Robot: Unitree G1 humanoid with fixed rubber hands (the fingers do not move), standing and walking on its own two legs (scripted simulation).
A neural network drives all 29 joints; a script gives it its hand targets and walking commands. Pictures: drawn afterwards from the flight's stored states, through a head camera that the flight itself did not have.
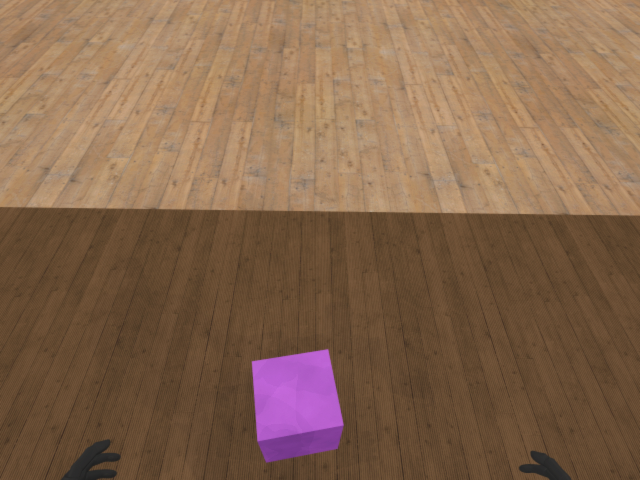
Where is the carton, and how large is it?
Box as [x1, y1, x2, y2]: [252, 349, 343, 462]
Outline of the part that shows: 327,349 252,361 257,441 266,462 337,448 343,424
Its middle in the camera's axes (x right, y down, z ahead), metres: -0.06 +0.46 +1.09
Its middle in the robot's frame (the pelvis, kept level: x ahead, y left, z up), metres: +0.40 +0.05 -0.66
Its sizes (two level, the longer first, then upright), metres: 0.210 0.200 0.250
